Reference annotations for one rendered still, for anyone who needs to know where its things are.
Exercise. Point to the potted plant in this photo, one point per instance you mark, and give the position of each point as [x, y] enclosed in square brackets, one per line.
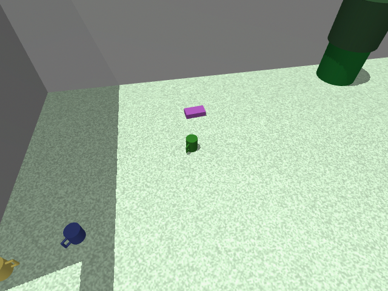
[358, 29]

